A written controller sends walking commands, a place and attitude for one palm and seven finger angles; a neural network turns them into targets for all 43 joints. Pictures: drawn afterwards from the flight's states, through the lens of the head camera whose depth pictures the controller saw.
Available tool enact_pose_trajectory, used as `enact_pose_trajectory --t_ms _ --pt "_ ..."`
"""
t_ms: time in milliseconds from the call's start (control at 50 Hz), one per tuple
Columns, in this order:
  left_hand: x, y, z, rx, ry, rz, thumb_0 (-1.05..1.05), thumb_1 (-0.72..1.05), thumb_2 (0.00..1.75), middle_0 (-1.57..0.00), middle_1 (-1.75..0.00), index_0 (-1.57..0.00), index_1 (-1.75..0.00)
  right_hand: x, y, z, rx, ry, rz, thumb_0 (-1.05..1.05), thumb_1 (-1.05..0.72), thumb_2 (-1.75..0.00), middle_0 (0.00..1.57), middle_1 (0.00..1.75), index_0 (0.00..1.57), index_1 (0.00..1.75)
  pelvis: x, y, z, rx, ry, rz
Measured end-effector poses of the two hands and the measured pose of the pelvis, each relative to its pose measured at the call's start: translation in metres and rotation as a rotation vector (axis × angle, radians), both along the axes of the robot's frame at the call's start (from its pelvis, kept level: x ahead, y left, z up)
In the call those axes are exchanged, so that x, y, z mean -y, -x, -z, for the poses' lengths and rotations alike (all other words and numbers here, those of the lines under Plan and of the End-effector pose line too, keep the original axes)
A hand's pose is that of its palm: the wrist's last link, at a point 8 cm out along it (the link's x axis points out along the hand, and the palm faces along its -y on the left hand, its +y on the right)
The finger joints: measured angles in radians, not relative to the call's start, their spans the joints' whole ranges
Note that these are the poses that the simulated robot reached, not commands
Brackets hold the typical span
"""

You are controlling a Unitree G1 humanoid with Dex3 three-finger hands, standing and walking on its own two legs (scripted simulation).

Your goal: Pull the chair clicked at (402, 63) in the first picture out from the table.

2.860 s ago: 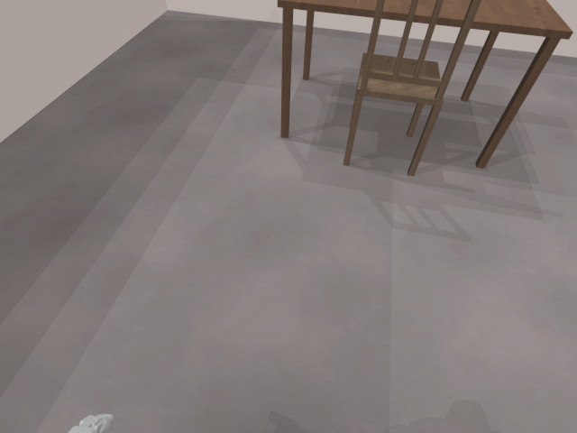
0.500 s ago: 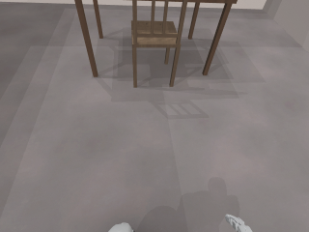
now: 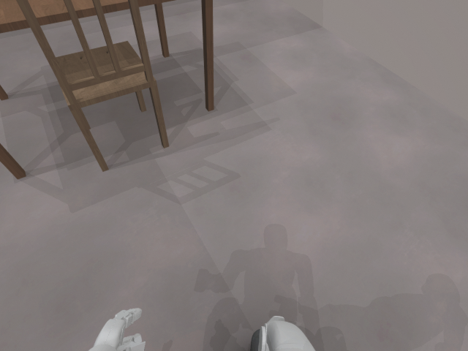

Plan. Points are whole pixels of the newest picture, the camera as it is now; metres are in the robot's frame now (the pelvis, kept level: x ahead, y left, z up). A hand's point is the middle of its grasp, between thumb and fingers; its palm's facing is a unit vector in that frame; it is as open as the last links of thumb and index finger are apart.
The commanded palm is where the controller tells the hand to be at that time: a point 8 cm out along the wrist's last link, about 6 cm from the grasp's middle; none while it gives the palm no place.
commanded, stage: walk to a spot facing it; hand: left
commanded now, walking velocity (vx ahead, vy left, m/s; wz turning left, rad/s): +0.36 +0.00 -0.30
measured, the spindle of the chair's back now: (81, 36) +1.12 +0.52 -0.07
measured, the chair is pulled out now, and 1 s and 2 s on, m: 0.00 0.00 0.00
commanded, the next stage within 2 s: turn to face it in 1.06 s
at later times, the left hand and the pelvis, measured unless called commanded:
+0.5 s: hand (134, 306) +0.23 +0.20 -0.18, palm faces -0.01 -0.98 -0.20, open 7.3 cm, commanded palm none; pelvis +0.23 +0.00 +0.00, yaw -5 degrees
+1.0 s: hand (178, 173) +0.58 +0.14 -0.17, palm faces -0.30 -0.94 -0.18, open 7.3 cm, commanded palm none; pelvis +0.44 -0.02 +0.00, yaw -18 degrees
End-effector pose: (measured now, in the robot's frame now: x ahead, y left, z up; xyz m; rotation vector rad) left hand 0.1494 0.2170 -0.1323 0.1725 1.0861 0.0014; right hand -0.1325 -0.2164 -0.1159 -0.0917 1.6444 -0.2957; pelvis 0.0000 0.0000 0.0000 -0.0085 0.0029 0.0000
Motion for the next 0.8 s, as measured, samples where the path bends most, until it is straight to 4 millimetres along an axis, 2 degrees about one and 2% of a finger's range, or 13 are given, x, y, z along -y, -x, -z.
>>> enact_pose_trajectory --t_ms 80,140,200,240,320,420,540,580,640,700,800 --pt "0.034 -0.062 0.011 0.036 0.018 0.068 0.01 0.91 0.90 -0.19 -0.30 -0.20 -0.30 -0.011 -0.007 0.008 -0.096 -0.055 0.078 0.01 -0.91 -0.90 0.20 0.30 0.20 0.30 0.015 -0.045 0.014 -0.004 0.001 0.027" --pt "0.047 -0.082 0.018 0.053 0.022 0.054 0.01 0.91 0.90 -0.19 -0.30 -0.20 -0.30 -0.008 -0.040 0.019 -0.099 -0.082 0.102 0.01 -0.91 -0.90 0.20 0.30 0.20 0.30 0.026 -0.071 0.019 0.009 0.000 0.042" --pt "0.046 -0.076 0.016 -0.013 0.008 0.024 0.00 0.91 0.90 -0.20 -0.30 -0.20 -0.30 0.004 -0.105 0.025 0.014 -0.069 0.083 0.01 -0.91 -0.90 0.20 0.30 0.20 0.30 0.030 -0.095 0.011 0.020 0.003 0.062" --pt "0.032 -0.078 0.008 -0.016 -0.027 -0.043 -0.02 0.94 0.90 -0.20 -0.30 -0.20 -0.30 0.013 -0.158 0.027 0.118 -0.055 0.053 0.01 -0.91 -0.90 0.20 0.30 0.20 0.30 0.031 -0.111 0.005 0.013 0.008 0.069" --pt "0.004 -0.082 -0.002 -0.069 -0.098 -0.052 -0.04 0.96 0.90 -0.20 -0.30 -0.20 -0.30 0.029 -0.257 0.024 0.303 -0.018 -0.010 0.02 -0.92 -0.90 0.20 0.30 0.20 0.30 0.027 -0.143 -0.002 0.002 0.012 0.078" --pt "-0.019 -0.081 0.002 -0.161 -0.102 -0.085 -0.02 0.94 0.90 -0.20 -0.30 -0.20 -0.30 0.045 -0.353 0.012 0.429 0.033 -0.085 0.03 -0.95 -0.90 0.20 0.30 0.20 0.30 0.013 -0.187 -0.002 0.003 0.024 0.088" --pt "-0.037 -0.083 0.029 -0.318 -0.053 -0.122 0.00 0.92 0.90 -0.19 -0.30 -0.20 -0.30 0.031 -0.456 0.003 0.534 0.089 -0.167 0.02 -0.93 -0.90 0.19 0.30 0.20 0.30 -0.012 -0.250 0.011 0.017 0.029 0.107" --pt "-0.041 -0.093 0.033 -0.369 -0.043 -0.109 0.00 0.92 0.90 -0.19 -0.30 -0.20 -0.30 0.023 -0.475 0.001 0.560 0.100 -0.167 0.01 -0.92 -0.90 0.20 0.30 0.20 0.30 -0.019 -0.267 0.012 0.025 0.021 0.130" --pt "-0.043 -0.124 0.027 -0.386 -0.031 -0.076 0.01 0.91 0.90 -0.19 -0.30 -0.20 -0.30 0.009 -0.481 -0.002 0.542 0.097 -0.122 0.01 -0.92 -0.90 0.20 0.30 0.20 0.30 -0.026 -0.291 0.004 0.027 0.018 0.155" --pt "-0.041 -0.169 0.020 -0.349 -0.022 -0.050 0.01 0.91 0.90 -0.19 -0.30 -0.20 -0.30 -0.006 -0.472 -0.001 0.470 0.077 -0.060 0.00 -0.92 -0.90 0.20 0.30 0.20 0.30 -0.028 -0.315 -0.004 0.022 0.013 0.176" --pt "-0.029 -0.250 0.013 -0.277 -0.015 0.001 0.01 0.91 0.90 -0.19 -0.30 -0.20 -0.30 -0.015 -0.444 0.002 0.321 0.063 0.052 0.00 -0.95 -0.90 0.20 0.30 0.20 0.30 -0.025 -0.356 -0.010 0.012 0.005 0.213"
